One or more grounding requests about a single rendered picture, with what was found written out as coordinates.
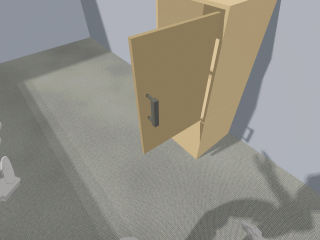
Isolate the robot right hand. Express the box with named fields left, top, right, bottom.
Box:
left=241, top=221, right=267, bottom=240

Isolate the robot left hand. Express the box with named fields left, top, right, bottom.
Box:
left=0, top=122, right=21, bottom=202

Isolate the handle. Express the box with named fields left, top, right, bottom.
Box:
left=146, top=94, right=159, bottom=127

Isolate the cupboard door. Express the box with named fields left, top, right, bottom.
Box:
left=128, top=11, right=221, bottom=154

